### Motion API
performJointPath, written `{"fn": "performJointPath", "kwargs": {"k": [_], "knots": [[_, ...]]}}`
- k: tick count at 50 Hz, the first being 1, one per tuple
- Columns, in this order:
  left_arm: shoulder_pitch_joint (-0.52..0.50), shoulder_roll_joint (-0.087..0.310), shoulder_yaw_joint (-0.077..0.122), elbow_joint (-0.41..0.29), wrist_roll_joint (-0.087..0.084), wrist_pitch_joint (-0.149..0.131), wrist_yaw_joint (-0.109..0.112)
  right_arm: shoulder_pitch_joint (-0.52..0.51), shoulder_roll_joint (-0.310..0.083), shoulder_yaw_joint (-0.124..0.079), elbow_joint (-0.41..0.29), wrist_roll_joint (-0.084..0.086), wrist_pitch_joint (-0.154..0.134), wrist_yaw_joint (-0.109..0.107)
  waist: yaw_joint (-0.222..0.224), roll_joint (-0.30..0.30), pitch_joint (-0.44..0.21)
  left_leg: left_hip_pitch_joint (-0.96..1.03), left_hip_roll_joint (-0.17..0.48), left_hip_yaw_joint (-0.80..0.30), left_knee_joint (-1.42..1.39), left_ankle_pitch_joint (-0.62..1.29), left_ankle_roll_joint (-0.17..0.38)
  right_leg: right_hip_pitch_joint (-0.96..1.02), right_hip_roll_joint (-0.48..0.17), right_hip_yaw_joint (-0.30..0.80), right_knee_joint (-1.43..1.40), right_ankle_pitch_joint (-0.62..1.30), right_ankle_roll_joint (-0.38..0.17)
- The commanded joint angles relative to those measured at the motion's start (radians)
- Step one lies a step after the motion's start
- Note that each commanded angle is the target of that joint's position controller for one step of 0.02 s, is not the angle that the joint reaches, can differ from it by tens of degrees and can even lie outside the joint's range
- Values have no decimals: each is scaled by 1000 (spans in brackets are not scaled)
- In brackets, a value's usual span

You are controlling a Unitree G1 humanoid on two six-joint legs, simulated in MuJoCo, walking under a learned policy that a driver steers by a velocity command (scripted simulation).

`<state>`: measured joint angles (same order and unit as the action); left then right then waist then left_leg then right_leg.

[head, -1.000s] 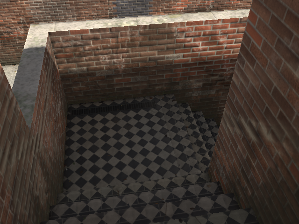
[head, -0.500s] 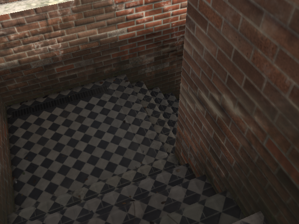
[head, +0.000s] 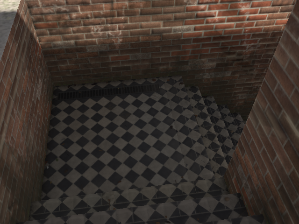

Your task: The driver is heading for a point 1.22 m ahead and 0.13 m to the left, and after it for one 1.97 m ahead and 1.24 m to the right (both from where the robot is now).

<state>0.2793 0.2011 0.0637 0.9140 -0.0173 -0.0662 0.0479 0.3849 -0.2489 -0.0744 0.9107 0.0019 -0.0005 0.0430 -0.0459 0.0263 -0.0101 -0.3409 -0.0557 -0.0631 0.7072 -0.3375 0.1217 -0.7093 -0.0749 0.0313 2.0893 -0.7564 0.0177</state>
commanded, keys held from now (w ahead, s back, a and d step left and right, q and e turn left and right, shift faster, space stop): w+q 0.44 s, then w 0.36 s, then w+e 0.20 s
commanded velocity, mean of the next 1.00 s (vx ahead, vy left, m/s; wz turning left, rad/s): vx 0.50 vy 0.00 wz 0.33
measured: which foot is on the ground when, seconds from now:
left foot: down 0.00-0.36, up 0.38-0.86, down 0.88-1.00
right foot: up 0.00-0.32, down 0.34-0.88, up 0.90-1.00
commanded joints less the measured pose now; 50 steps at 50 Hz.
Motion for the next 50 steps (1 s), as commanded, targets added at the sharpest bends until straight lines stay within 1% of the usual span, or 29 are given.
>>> {"fn": "performJointPath", "kwargs": {"k": [1, 2, 3, 5, 6, 8, 10, 12, 15, 17, 18, 19, 20, 21, 22, 23, 25, 27, 29, 33, 35, 39, 42, 44, 45, 46, 48, 49, 50], "knots": [[-26, -42, -14, -172, -22, -23, -1, 203, -147, -17, 53, -7, -8, -2, 52, 3, -138, 423, 366, -576, -3, 920, 244, -565, -24, 96, -84, 254, -38], [-56, -12, -21, -208, -36, -11, -10, 132, -164, -24, 20, -29, -23, -6, 87, 11, -161, 327, 430, -752, -95, 637, 276, -567, -52, 181, -363, 371, -37], [-152, 56, -1, -234, -22, 18, 6, 21, -43, 21, -34, -27, -26, -44, 112, -83, -7, 61, 321, -652, -92, 542, 235, -456, -24, 166, -602, 533, 25], [-47, 45, 7, -184, 45, 35, 14, -48, -71, 20, -42, -19, -24, -90, 161, -49, -42, -164, 190, -510, -45, 615, 171, -93, 12, 100, -753, 807, 57], [-9, 68, 15, -166, 31, 23, -5, 42, -50, 21, 2, 4, -33, -106, 129, 16, -54, -33, 193, -499, 34, 541, 158, -169, -3, 155, -792, 938, 44], [-233, 102, 10, -252, 33, -6, -30, 95, -5, 34, -24, 55, -56, -146, 68, -96, 58, -183, 21, -338, 77, 112, 91, 2, 56, 108, -1334, 1328, 33], [-306, -8, -12, -308, 42, 1, -45, 116, -9, 31, 3, 49, -47, -147, 9, -47, 57, -351, -36, -304, 66, -49, 82, 315, 123, 34, -1483, 1447, 50], [-128, 30, 7, -298, 37, 22, -45, 51, 5, 29, 1, 29, -39, -133, 82, 106, 47, -378, -57, -344, 212, -7, 104, 400, 118, 72, -1371, 1374, 33], [41, 91, 28, -233, 28, 12, -68, 101, 28, 21, -3, 45, -16, -117, 92, 106, 14, -64, -45, -464, 498, 182, 102, 311, 81, 139, -1402, 1149, 9], [406, 126, 59, -104, 11, -8, -65, -13, 57, 27, 1, 51, -17, -103, 266, 20, 0, -237, -153, -350, 932, 409, 32, 777, -17, 76, -1817, 1293, -35], [565, 74, 41, -30, 6, -6, -74, -4, 96, 31, -3, 45, -27, -87, 268, -149, 14, -477, -257, -227, 1399, -264, -11, 961, -175, 176, -1829, 1586, -121], [470, 64, 8, -24, -1, -15, -101, 240, 144, 36, -23, 50, -34, -70, 74, -421, -32, -847, -255, -279, 1588, -558, -34, 1193, -255, 325, -1345, 1987, -217], [440, 55, 1, -20, -6, -4, -108, 232, 111, 42, -46, 55, -35, -58, 74, -424, -49, -978, -178, -251, 1577, -519, -44, 1183, -309, 321, -1351, 1985, -244], [439, -16, -26, -5, 14, -14, -130, 75, 36, 27, -86, 70, -31, -61, 101, -171, -43, -1009, -70, -195, 1464, -356, -28, 1041, -293, 302, -1431, 1522, -259], [366, 24, -21, 0, 35, -10, -141, 41, 51, 29, -110, 68, -12, -67, 52, -11, -19, -915, -42, -140, 1451, -266, -29, 813, -281, 321, -1485, 1301, -276], [340, 139, 0, 39, 42, -3, -128, -3, 93, 49, -151, 80, 10, -70, 14, -58, 31, -915, 21, -138, 1400, -239, -59, 642, -391, 520, -1584, 1038, -367], [219, 29, -46, 29, 68, -7, -82, -123, 43, 38, -173, 61, 45, -95, -8, 27, 167, -871, 52, -235, 1136, 70, -55, 307, -262, 482, -1640, 524, -252], [125, 38, -67, 0, 52, -7, -20, -111, 55, 42, -190, 5, 49, -89, -50, -8, 189, -570, 60, -177, 675, 412, -116, 55, -146, 295, -1647, 654, -215], [202, 93, -57, 55, 51, -2, -16, -49, 82, 42, -157, 11, 35, -61, -60, -108, 100, -461, 76, -99, 675, 573, -121, 123, -128, 249, -1599, 731, -206], [404, 35, -62, 90, -9, 3, 33, -336, 22, 30, -249, 6, -9, -12, 92, -121, 137, -747, 136, -162, 123, 864, -99, 568, -114, 260, -1416, 447, -168], [381, 41, -61, 72, -2, 20, 48, -373, 53, 33, -256, -7, -10, 25, 125, -115, 147, -370, 99, -36, -29, 1005, -119, 310, -58, 147, -1402, 343, -166], [377, 45, -39, 51, -6, 62, 33, -452, 49, 34, -285, 42, 3, 40, 233, -120, 201, -268, 114, -9, -307, 811, -135, 402, -58, 136, -1282, 382, -171], [240, 106, 0, 66, 0, 40, 13, -110, -62, -18, -160, 36, -19, 29, 48, -173, 79, 45, 206, -66, -282, 850, -63, 354, -90, 200, -925, 524, -146], [292, 50, 4, 121, -13, 24, -3, 291, -99, -42, -13, -13, -23, -22, -129, 88, 6, 519, 213, 45, -457, 903, -21, 140, 129, 93, -242, 322, -60], [393, -30, -3, 124, 0, 12, -37, 373, -100, -9, 34, -32, -25, -9, -91, 344, -73, 827, 298, 27, 47, 1318, 2, -273, 224, 174, 95, -278, -48], [447, 9, -3, 74, -30, -2, -45, 293, -114, -3, 5, -20, -20, 4, -29, 372, -181, 800, 369, -49, 128, 1288, 37, -341, 156, 218, 78, -206, -49], [325, 49, 13, 12, -42, 22, -17, 202, -73, 12, 7, 19, -22, 33, 2, 81, -152, 505, 410, -168, -49, 665, 80, -357, 104, 138, -50, 55, -51], [257, -8, -10, -84, -60, 53, 6, 144, -177, -22, 37, 6, -14, 28, 75, 163, -137, 266, 523, -400, -249, 21, 175, -350, 40, 92, -185, 262, -63], [151, -14, -12, -85, -66, 75, 23, 85, -70, 9, 35, -23, -21, 20, 55, 75, -9, 110, 520, -460, -288, -93, 142, -400, 13, 178, -238, 429, -82]]}}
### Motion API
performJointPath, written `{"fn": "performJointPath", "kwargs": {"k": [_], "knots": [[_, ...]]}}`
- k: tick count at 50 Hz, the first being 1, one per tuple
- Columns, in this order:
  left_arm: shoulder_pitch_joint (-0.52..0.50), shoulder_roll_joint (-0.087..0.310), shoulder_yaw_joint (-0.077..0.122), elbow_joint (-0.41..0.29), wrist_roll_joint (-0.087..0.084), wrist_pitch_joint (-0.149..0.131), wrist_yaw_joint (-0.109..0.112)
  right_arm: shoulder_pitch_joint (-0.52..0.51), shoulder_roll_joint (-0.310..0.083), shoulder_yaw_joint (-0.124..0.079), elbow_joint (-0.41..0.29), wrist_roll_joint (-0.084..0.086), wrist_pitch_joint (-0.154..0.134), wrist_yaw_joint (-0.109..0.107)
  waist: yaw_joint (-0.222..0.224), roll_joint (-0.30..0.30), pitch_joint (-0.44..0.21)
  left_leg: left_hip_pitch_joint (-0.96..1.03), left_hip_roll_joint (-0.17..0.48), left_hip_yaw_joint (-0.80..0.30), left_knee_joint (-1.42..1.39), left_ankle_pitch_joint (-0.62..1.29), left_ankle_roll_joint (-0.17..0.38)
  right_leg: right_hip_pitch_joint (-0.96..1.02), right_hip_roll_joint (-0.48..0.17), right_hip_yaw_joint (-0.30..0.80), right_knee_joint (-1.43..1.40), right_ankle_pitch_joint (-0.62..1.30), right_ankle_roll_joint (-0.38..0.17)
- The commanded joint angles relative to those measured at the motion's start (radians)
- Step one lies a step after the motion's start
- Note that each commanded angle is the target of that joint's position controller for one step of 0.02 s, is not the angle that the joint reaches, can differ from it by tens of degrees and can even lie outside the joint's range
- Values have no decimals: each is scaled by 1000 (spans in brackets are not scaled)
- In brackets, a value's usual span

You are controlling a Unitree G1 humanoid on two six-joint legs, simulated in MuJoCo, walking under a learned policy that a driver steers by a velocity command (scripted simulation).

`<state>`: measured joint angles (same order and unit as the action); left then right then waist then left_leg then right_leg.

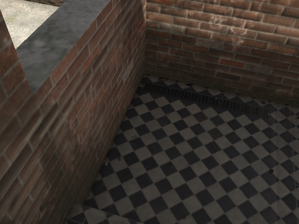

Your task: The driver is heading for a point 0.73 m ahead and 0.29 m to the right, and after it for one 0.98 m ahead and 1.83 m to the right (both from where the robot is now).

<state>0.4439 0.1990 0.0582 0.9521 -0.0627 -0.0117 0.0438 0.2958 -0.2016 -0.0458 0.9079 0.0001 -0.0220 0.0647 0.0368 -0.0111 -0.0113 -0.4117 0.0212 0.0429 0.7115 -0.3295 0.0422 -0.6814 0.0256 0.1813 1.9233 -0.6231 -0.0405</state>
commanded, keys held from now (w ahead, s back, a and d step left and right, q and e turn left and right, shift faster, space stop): w+e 0.22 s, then e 0.44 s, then w+e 0.34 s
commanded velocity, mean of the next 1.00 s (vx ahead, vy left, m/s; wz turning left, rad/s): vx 0.31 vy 0.00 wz -0.52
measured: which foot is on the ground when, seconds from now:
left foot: down 0.00-0.42, up 0.44-0.96, down 0.98-1.00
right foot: up 0.00-0.38, down 0.40-0.98, up 1.00-1.00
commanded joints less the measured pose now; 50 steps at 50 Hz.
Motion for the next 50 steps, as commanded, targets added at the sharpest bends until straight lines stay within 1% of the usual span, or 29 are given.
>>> {"fn": "performJointPath", "kwargs": {"k": [1, 3, 4, 7, 12, 17, 18, 19, 20, 21, 22, 23, 24, 25, 26, 27, 28, 29, 30, 31, 34, 37, 38, 40, 42, 46, 48, 49, 50], "knots": [[-4, 9, 2, -129, -8, 41, 30, 124, -68, 1, 36, -41, -11, -16, 7, 56, 81, 33, 388, -460, -295, -34, 176, -364, -80, 55, -243, 433, -17], [43, 9, 16, -125, 44, 55, 29, 38, -35, 30, 28, -50, -37, -46, 54, 95, 68, -70, 328, -314, -212, 235, 145, -239, -81, 57, -471, 563, 37], [51, 12, 17, -121, 43, 55, 15, 69, -44, 33, 57, -61, -43, -65, 61, 129, 28, -47, 317, -297, -172, 300, 142, -216, -80, 45, -468, 624, 36], [-73, 65, 30, -192, 39, 46, -18, 118, -63, 24, 74, -8, -65, -101, 25, 149, 33, 71, 276, -235, -99, 201, 75, -277, -81, 119, -754, 881, -1], [-197, 23, 7, -223, 66, 35, -78, 141, -91, 24, 67, 5, -65, -140, -4, 61, 124, -208, 182, 0, 38, -69, 69, 117, -21, -57, -1103, 1330, 15], [-351, 70, 8, -269, 65, 59, -100, 229, -87, -8, 37, 29, -22, -137, -138, 87, 154, 111, 288, -66, 341, 201, 45, -64, -50, -119, -1153, 1061, 20], [-279, 97, 20, -267, 51, 58, -103, 106, -146, -25, 11, 20, -16, -137, -69, 168, 114, 75, 315, -104, 433, 244, 33, 36, -89, -121, -1190, 981, 1], [-108, 162, 48, -188, 56, 56, -103, 52, -122, -25, -3, 18, -6, -131, -3, 119, 24, -19, 267, 1, 589, 417, 1, 346, -61, -176, -1268, 1015, -25], [80, 158, 61, -138, 48, 43, -89, 5, -123, -24, -21, 26, -12, -122, 123, 27, -10, -56, 164, 103, 879, 515, -38, 610, 29, -301, -1550, 1104, -51], [206, 193, 67, -77, 63, 30, -80, -10, -130, -33, -22, 22, -27, -134, 185, -202, 20, -204, 18, 129, 1397, -115, -86, 780, -101, -121, -1754, 1448, -166], [112, 277, 48, -99, 72, 19, -88, 195, 21, 0, -71, -3, -42, -105, -11, -500, -91, -726, -60, -29, 1631, -616, -139, 1136, -255, 120, -1208, 2087, -315], [81, 214, 31, -138, 42, 34, -77, 97, -88, -9, -147, -11, -52, -95, 47, -387, -243, -784, -7, -92, 1535, -595, -151, 1172, -309, 155, -1219, 2064, -339], [80, 168, 9, -147, 62, 49, -65, -61, -138, -15, -197, 25, -38, -103, 91, -82, -216, -818, 16, -112, 1432, -410, -116, 1047, -325, 174, -1284, 1705, -318], [-46, 220, 18, -174, 62, 57, -55, -93, -68, -2, -227, 21, -11, -124, 12, 58, -204, -756, 30, -106, 1397, -333, -113, 860, -326, 213, -1286, 1597, -313], [-121, 240, 14, -211, 42, 62, -45, -98, -49, 8, -257, 3, 11, -132, -32, 62, -217, -768, 38, -118, 1414, -306, -130, 802, -364, 259, -1271, 1653, -342], [-66, 246, 3, -189, 72, 58, -35, -53, -42, 8, -264, 38, 23, -131, -49, 61, -258, -751, 30, -200, 1255, -104, -129, 684, -391, 325, -1323, 1194, -356], [-118, 219, -10, -208, 87, 56, -30, -125, -46, 5, -285, 40, 45, -140, -59, 34, -169, -742, 27, -180, 1223, -25, -131, 539, -360, 364, -1341, 1138, -337], [-174, 130, -50, -238, 71, 64, 2, -196, -46, 8, -333, 22, 75, -148, -73, 30, -60, -693, -3, -156, 1030, 147, -162, 388, -274, 285, -1325, 1111, -288], [-212, 106, -61, -253, 52, 74, 23, -208, -12, 18, -356, -12, 91, -147, -93, 19, -46, -587, -3, -130, 788, 239, -165, 318, -187, 216, -1303, 1063, -232], [-214, 117, -68, -269, 62, 68, 42, -179, -22, 11, -342, -36, 82, -138, -91, 25, -103, -482, -17, -115, 794, 410, -182, 302, -158, 198, -1251, 1163, -209], [-111, 158, -56, -239, 68, 54, 54, -138, -77, -22, -337, -2, 70, -105, -63, -74, -163, -485, -23, -194, 756, 511, -199, 446, -152, 273, -1208, 940, -225], [20, 168, -25, -214, 52, 40, 46, -240, -103, -39, -365, 14, 63, -74, -7, -110, -23, -699, -11, -291, 597, 393, -169, 587, -156, 447, -1233, 451, -265], [-29, 163, -20, -232, 38, 30, 57, -280, -144, -49, -384, 7, 52, -70, -22, -64, 56, -653, -8, -303, 418, 492, -166, 472, -112, 425, -1219, 340, -261], [-73, 122, -24, -224, 23, 23, 81, -292, -88, -25, -382, -26, 32, -50, -35, -44, 63, -390, -17, -285, 226, 760, -174, 276, -41, 358, -1147, 117, -238], [-123, 123, -18, -247, 24, 39, 67, -237, -62, -14, -373, -24, 18, -33, -42, -92, 77, -108, -50, -187, 27, 744, -145, 73, 41, 270, -1130, 64, -216], [-151, 114, -17, -264, 49, 45, 35, -24, -127, -52, -280, -1, 25, -9, -91, -186, 15, 170, 4, -179, -60, 619, -64, 55, 32, 304, -930, 172, -191], [-54, 68, -30, -212, 38, 46, 52, 87, -126, -66, -206, 11, 4, -8, -85, -91, 43, 286, 77, -137, -470, 701, -42, 139, 103, 269, -690, 223, -126], [-21, 36, -37, -163, 46, 35, 42, 240, -133, -75, -143, -17, -3, -12, -137, -35, 30, 458, 112, -131, -468, 702, -13, 17, 137, 194, -443, 163, -69], [-46, -11, -37, -137, 35, 23, 20, 462, -115, -61, -60, -39, 1, -8, -234, 94, 3, 640, 211, -203, -290, 861, 33, -223, 242, 118, 44, -213, -1]]}}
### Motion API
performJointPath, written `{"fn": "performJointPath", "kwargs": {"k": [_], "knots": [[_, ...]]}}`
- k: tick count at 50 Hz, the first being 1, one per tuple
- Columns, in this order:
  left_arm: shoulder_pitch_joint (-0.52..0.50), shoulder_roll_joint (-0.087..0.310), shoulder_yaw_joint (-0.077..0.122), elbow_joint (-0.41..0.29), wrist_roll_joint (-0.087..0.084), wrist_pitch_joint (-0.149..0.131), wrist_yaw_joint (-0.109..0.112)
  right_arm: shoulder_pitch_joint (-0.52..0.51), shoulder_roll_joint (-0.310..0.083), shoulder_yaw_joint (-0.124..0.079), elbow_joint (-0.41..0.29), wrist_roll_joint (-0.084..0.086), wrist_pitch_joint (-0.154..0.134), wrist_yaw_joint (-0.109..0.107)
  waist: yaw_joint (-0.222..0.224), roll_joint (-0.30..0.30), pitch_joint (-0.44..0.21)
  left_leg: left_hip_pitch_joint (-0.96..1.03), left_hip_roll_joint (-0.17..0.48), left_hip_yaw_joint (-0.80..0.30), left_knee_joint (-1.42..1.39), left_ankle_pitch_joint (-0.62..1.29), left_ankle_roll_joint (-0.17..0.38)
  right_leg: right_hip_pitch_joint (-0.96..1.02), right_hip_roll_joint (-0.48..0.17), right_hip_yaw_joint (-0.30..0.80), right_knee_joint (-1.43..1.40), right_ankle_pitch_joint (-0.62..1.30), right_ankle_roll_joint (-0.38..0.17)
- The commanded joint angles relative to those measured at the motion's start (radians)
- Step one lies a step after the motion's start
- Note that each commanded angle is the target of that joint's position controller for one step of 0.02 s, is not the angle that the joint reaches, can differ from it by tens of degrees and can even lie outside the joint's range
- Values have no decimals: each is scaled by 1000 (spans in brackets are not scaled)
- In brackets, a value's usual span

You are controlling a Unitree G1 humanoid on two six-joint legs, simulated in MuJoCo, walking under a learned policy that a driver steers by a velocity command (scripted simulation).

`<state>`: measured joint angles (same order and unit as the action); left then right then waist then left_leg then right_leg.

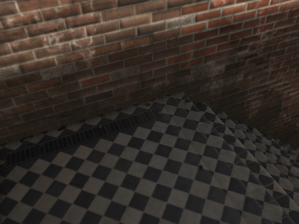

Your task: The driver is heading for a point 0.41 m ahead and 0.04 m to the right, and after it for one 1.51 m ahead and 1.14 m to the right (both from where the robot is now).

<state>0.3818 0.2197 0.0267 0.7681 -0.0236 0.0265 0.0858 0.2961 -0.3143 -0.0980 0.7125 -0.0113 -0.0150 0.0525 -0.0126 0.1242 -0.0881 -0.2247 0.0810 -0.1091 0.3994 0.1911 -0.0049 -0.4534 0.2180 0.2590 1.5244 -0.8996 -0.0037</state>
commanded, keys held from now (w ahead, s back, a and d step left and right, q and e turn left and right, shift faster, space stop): w+e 0.12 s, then w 0.32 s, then w+e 0.56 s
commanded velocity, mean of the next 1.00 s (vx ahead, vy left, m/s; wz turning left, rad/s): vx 0.47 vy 0.00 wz -0.42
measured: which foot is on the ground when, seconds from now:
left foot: down 0.00-0.62, up 0.64-1.00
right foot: up 0.00-0.62, down 0.64-1.00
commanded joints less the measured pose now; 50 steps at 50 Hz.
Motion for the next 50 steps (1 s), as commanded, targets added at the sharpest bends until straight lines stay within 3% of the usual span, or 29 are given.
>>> {"fn": "performJointPath", "kwargs": {"k": [1, 2, 3, 4, 5, 6, 7, 8, 10, 12, 14, 18, 20, 21, 23, 26, 29, 31, 32, 33, 34, 35, 37, 38, 40, 43, 44, 48, 50], "knots": [[117, -120, -13, 34, -16, -30, -63, 533, 7, 8, 205, -15, -17, 32, -94, 209, 94, 614, 147, -10, 418, 562, 16, -830, 77, 8, 758, -8, -26], [165, -99, -10, 20, -53, -52, -78, 541, -23, -10, 223, 18, -8, 34, -62, 363, 79, 574, 194, -157, 339, 409, 3, -948, 15, -22, 810, 100, -23], [98, -55, 7, 15, -62, -58, -76, 526, -1, -2, 220, 22, 4, 32, -62, 299, 83, 475, 222, -184, 269, 188, 18, -986, -41, -73, 840, 160, -25], [-89, -37, 5, -85, -102, -59, -59, 477, -94, -24, 245, -9, 2, 17, -47, 294, 77, 277, 340, -519, 12, -577, 139, -986, -145, -124, 805, 278, -57], [-272, 16, 5, -121, -116, -24, -38, 325, -14, 15, 214, -30, 1, 0, -45, -28, 228, 62, 326, -537, -174, -1036, 144, -973, -217, -85, 680, 476, -82], [-315, 3, -6, -149, -101, -8, -24, 217, 12, 45, 219, -34, -5, -27, -9, -37, 331, -105, 320, -543, -206, -1058, 150, -913, -235, -84, 590, 541, -74], [-237, -17, -6, -121, -64, -8, -17, 145, 87, 79, 231, -22, -20, -51, 51, -47, 362, -211, 258, -459, -131, -985, 125, -851, -241, -36, 517, 612, -60], [-177, 37, 13, -108, -50, -15, -19, 108, 86, 86, 209, -17, -26, -59, 85, -42, 370, -217, 194, -345, -69, -899, 110, -828, -232, -16, 315, 729, -41], [-244, 16, 12, -133, -37, -17, -32, 186, 90, 96, 217, -34, -36, -84, 23, -34, 365, -292, 164, -246, -109, -730, 148, -690, -213, -27, 15, 955, 4], [-234, -54, 2, -133, -16, -10, -60, 267, 60, 91, 272, -12, -35, -96, 27, -24, 290, -221, 139, -193, -99, -530, 170, -571, -249, -49, -137, 1125, 4], [-253, -49, 8, -125, -13, -10, -77, 322, 41, 89, 283, -3, -37, -93, 14, -54, 260, -129, 128, -139, -32, -345, 160, -543, -254, -111, -215, 1202, -7], [-490, -27, 23, -176, -33, -47, -130, 515, 101, 85, 326, 0, -54, -99, -116, -47, 272, 314, 156, -179, 83, -368, 143, -790, -318, -88, -524, 1182, -10], [-650, -36, 25, -227, -19, -82, -159, 577, 127, 88, 330, 12, -57, -105, -177, -45, 291, 370, 156, -175, 105, -419, 151, -796, -313, -126, -674, 1254, -9], [-662, -46, 21, -234, -13, -94, -175, 543, 157, 97, 321, 20, -49, -121, -157, -80, 302, 332, 144, -145, 155, -446, 157, -736, -333, -109, -797, 1362, -7], [-652, -72, 15, -215, 4, -104, -208, 437, 129, 95, 274, 14, -35, -122, -153, -113, 286, 99, 80, -18, 179, -479, 149, -398, -289, -213, -919, 1493, -14], [-667, -80, 12, -210, -23, -91, -227, 410, 109, 78, 271, 29, -32, -91, -187, -87, 288, 46, 66, 44, 220, -413, 143, -188, -240, -276, -1003, 1409, -9], [-543, -4, 30, -113, -12, -95, -196, 371, 76, 60, 284, 29, -27, -82, -142, -33, 266, 226, 78, 32, 486, -247, 129, -124, -311, -200, -1213, 1375, -46], [-78, 107, 82, 61, 8, -106, -172, 277, 81, 60, 299, 6, -59, -57, 92, -108, 66, 88, 5, 114, 1008, -29, 86, 391, -243, -323, -1342, 1613, -79], [179, 144, 93, 154, 22, -90, -165, 214, 87, 48, 293, -9, -68, -46, 208, -232, -19, -323, -98, 174, 1459, -719, 19, 848, -346, -222, -1216, 1729, -167], [234, 201, 77, 195, 57, -85, -149, 265, 105, 51, 232, -17, -100, -47, 158, -446, -167, -636, -76, 80, 1687, -1149, 4, 1160, -437, -125, -801, 2134, -199], [181, 213, 79, 185, 52, -87, -131, 348, 40, 49, 180, 38, -126, -40, 122, -483, -330, -776, -53, -63, 1675, -1044, -26, 1295, -531, 80, -744, 2074, -362], [101, 183, 74, 157, 32, -81, -124, 259, 17, 50, 134, 29, -128, -51, 127, -240, -366, -808, 2, -48, 1495, -956, -40, 1207, -518, 136, -878, 1646, -375], [-12, 207, 81, 117, 14, -88, -100, 126, 46, 45, 77, 53, -131, -75, 50, -94, -263, -822, 27, -56, 1311, -614, -10, 830, -608, 428, -1111, 846, -391], [-137, 155, 60, 82, 17, -88, -90, 80, 48, 35, 55, 33, -102, -91, -16, -7, -136, -726, 33, -62, 1136, -506, -58, 530, -593, 419, -1176, 1005, -394], [-229, 106, 40, 62, 17, -105, -71, 72, 50, 25, 40, 9, -71, -101, -88, -36, -35, -545, 92, -87, 927, -491, -105, 203, -550, 322, -1194, 1134, -365], [-158, 97, 39, 76, -18, -114, -38, -138, 85, 40, -45, -17, -81, -90, -36, -168, 23, -315, 35, -7, 489, -277, -95, 21, -321, 44, -1185, 1198, -261], [-110, 108, 44, 86, -21, -107, -34, -170, 97, 45, -44, -4, -82, -84, -11, -187, 10, -208, -32, 39, 383, -150, -92, 5, -263, -16, -1168, 1172, -230], [-6, 118, 60, 98, -33, -97, -44, -278, 33, 28, -114, 21, -82, -75, 18, -219, 77, -89, -85, 43, 194, -112, -59, 61, -286, 79, -1146, 926, -195], [-15, 111, 60, 78, -24, -96, -49, -154, -13, 7, -102, 16, -87, -65, -55, -241, 34, 35, -83, 35, 178, -221, 13, 130, -275, 115, -1011, 964, -159]]}}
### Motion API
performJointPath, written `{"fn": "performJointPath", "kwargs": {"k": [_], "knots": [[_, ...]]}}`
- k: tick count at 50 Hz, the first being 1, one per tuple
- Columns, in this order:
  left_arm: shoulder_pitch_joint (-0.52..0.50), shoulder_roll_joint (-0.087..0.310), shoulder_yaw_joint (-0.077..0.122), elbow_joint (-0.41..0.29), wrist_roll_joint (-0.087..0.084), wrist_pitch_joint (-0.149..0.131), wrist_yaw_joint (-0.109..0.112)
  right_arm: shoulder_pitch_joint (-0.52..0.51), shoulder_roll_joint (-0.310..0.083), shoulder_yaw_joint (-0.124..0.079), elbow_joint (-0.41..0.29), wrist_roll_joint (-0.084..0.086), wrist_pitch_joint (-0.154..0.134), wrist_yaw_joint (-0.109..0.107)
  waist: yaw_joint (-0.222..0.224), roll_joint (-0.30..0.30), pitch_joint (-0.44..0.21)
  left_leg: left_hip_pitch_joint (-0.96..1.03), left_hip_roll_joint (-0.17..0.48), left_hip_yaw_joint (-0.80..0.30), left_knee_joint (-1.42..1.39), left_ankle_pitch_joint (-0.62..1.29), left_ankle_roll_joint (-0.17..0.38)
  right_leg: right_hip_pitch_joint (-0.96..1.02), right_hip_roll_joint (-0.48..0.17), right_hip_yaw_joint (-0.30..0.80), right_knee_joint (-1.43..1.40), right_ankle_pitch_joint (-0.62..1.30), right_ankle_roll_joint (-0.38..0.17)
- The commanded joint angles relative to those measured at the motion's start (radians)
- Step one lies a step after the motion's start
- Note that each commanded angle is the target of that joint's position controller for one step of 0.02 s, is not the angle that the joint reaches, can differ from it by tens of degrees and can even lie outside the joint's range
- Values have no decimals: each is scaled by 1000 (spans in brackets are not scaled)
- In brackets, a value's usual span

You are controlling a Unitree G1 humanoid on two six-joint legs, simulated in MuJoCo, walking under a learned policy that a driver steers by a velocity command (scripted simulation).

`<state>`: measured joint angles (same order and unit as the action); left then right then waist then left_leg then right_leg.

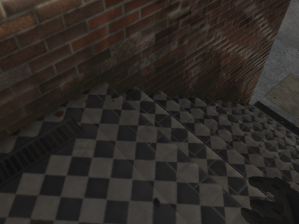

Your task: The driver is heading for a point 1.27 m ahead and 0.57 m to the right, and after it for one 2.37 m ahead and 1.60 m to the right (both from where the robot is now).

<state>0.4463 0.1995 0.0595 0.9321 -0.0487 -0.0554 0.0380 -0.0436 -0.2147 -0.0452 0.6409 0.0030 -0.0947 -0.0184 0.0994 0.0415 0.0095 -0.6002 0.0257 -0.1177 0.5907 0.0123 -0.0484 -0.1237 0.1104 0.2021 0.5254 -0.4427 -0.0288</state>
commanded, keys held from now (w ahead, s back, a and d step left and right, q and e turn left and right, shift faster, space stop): w+e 1.00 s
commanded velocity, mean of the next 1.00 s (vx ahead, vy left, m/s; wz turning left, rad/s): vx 0.50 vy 0.00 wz -0.59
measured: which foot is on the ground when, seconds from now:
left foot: up 0.00-0.00, down 0.02-0.58, up 0.60-1.00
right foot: down 0.00-0.02, up 0.04-0.56, down 0.58-1.00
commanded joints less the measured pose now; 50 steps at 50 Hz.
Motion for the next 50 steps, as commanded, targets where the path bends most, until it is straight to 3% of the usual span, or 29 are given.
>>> {"fn": "performJointPath", "kwargs": {"k": [1, 2, 3, 4, 5, 6, 8, 10, 13, 19, 24, 26, 27, 28, 29, 30, 31, 32, 33, 34, 35, 36, 37, 41, 44, 46, 48, 49, 50], "knots": [[-120, 101, 17, -114, 15, -16, -9, 361, -160, -63, 0, -3, -10, 8, -264, -124, -144, 617, 42, -8, -17, -47, 108, -271, -110, 118, 217, 475, -90], [32, 14, -3, -123, 30, -22, -17, 493, -265, -86, 12, -14, -7, 13, -222, 166, -326, 914, 292, -290, -26, -29, 223, -451, 18, 8, 593, 43, -39], [104, 31, -14, -143, -11, -31, -28, 515, -264, -86, 24, -16, -13, 34, -187, 404, -411, 977, 451, -761, -242, -324, 335, -641, 18, 35, 801, -205, -31], [41, 99, 11, -120, -22, -19, -22, 434, -161, -65, 1, -12, -18, 34, -187, 233, -228, 853, 399, -704, -275, -497, 295, -730, -38, 34, 889, -131, -26], [-66, 120, 20, -145, -8, -5, -17, 350, -110, -48, -8, 0, -12, 33, -174, 118, -89, 685, 346, -514, -284, -466, 247, -731, -81, -16, 857, -24, -29], [-110, 123, 28, -161, 11, 10, -15, 279, -100, -42, -10, 4, -9, 38, -138, 47, -2, 519, 289, -354, -307, -327, 226, -669, -123, -46, 787, 57, -23], [-101, 109, 37, -172, 21, 27, -21, 224, -84, -41, 3, -8, -18, 42, -85, 76, -1, 381, 227, -202, -358, -218, 201, -538, -173, -53, 694, 143, -20], [-114, 85, 38, -187, 26, 39, -25, 243, -87, -47, 25, -8, -34, 44, -81, 66, -21, 398, 227, -119, -388, -106, 220, -541, -171, -62, 664, 203, -22], [-202, 83, 40, -227, 34, 47, -23, 303, -102, -59, 67, -6, -37, 30, -100, 41, -23, 501, 251, -25, -391, 61, 228, -640, -175, -37, 555, 290, -16], [-374, 62, 25, -286, 39, 29, -68, 358, -150, -73, 123, 2, -26, 1, -147, 40, 25, 538, 241, 156, -394, 90, 190, -620, -171, -125, 274, 506, -5], [-516, 64, 21, -365, 19, 29, -97, 433, -193, -84, 167, 15, 1, -5, -184, 52, 89, 632, 270, 221, -345, 161, 166, -616, -155, -215, 146, 382, -37], [-480, 80, 30, -372, 27, 29, -104, 412, -218, -90, 162, 26, 15, -9, -150, 81, 57, 651, 271, 260, -251, 426, 150, -518, -118, -269, 117, 277, -75], [-422, 104, 46, -369, 32, 28, -107, 401, -240, -94, 159, 29, 20, -18, -110, 91, 4, 646, 263, 278, -158, 648, 142, -405, -73, -304, 119, 260, -94], [-285, 138, 68, -337, 30, 27, -107, 377, -252, -94, 153, 38, 25, -24, -29, 87, -70, 621, 235, 309, 7, 753, 121, -223, -27, -323, 48, 318, -124], [-104, 211, 101, -298, 35, 30, -92, 359, -246, -90, 135, 37, 24, -32, 58, 43, -167, 446, 189, 326, 280, 621, 76, 78, -57, -229, -2, 452, -173], [-36, 318, 117, -272, 18, 35, -68, 411, -128, -53, 95, -29, 8, -19, -2, -222, -249, 85, 48, 301, 649, -388, 27, 390, -296, 129, 55, 688, -277], [-24, 338, 102, -302, 24, 21, -71, 467, -117, -31, 50, -4, -32, 5, -28, -311, -476, -136, -55, 59, 899, -665, 12, 584, -460, 598, -129, 441, -461], [-22, 261, 84, -298, 35, 24, -70, 358, -206, -54, 45, 31, -51, 13, 27, -180, -405, -214, 3, -5, 906, -561, 33, 528, -419, 488, -169, 400, -383], [-73, 212, 69, -289, 28, 22, -64, 307, -194, -49, 31, 41, -51, 5, 4, -130, -267, -235, 30, 21, 845, -483, 39, 396, -382, 362, -172, 445, -339], [-145, 178, 53, -306, 30, 19, -64, 287, -183, -47, 34, 18, -44, -8, -45, -43, -184, -184, 63, 24, 774, -404, 28, 238, -337, 273, -173, 561, -305], [-200, 156, 44, -317, 37, 17, -60, 284, -188, -54, 24, 1, -32, -18, -86, -48, -143, -111, 82, 25, 718, -350, 19, 111, -300, 208, -185, 653, -291], [-219, 154, 41, -326, 50, 17, -57, 298, -193, -57, 19, 1, -18, -18, -113, -69, -126, -54, 88, 25, 687, -326, 16, 34, -274, 177, -202, 684, -285], [-220, 152, 41, -323, 52, 16, -51, 297, -186, -57, 11, 1, -7, -20, -125, -70, -115, -41, 89, 30, 642, -313, 8, -7, -255, 158, -209, 685, -285], [-150, 182, 46, -292, 39, 26, -18, 217, -152, -36, -21, -14, 17, -27, -113, -82, -67, -51, 72, 46, 392, -186, -10, -102, -204, 112, -196, 717, -264], [-124, 198, 46, -273, 32, 45, 5, 105, -131, -20, -51, -36, 10, -1, -78, -125, -69, 41, 10, 74, 170, 30, 11, -165, -146, 87, -141, 714, -209], [-125, 192, 43, -279, 45, 61, 1, 121, -115, -13, -48, -32, 7, 14, -82, -150, -113, 176, -43, 110, 187, 90, 21, -235, -129, 94, -99, 730, -199], [-109, 189, 39, -290, 37, 68, -6, 87, -120, -14, -74, -24, 9, 20, -71, -144, -91, 196, -62, 105, 168, -29, 29, -230, -150, 168, -70, 626, -210], [-135, 186, 36, -301, 49, 63, -3, 177, -153, -26, -45, -27, -10, 33, -108, -158, -133, 234, -19, 16, 277, 51, 61, -191, -204, 255, -6, 620, -222], [-188, 192, 34, -329, 56, 60, -2, 248, -187, -39, -20, -28, -16, 41, -156, -152, -143, 253, -37, 68, 335, 5, 77, -198, -209, 253, 34, 667, -222]]}}
Velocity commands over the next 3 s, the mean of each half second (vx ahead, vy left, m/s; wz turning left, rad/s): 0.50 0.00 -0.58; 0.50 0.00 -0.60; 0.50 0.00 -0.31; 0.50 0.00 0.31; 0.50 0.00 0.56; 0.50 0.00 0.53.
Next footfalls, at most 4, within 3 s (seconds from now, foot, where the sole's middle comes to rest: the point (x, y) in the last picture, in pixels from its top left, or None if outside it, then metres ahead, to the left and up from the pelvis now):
0.02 left None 0.20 0.13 -0.76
0.58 right None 0.42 -0.18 -0.76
1.04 left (191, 184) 0.65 -0.09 -0.76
1.46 right None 0.49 -0.35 -0.76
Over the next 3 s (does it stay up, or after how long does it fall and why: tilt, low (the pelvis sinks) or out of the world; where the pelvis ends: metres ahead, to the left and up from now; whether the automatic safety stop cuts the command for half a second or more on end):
stays up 1.03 -0.45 -0.46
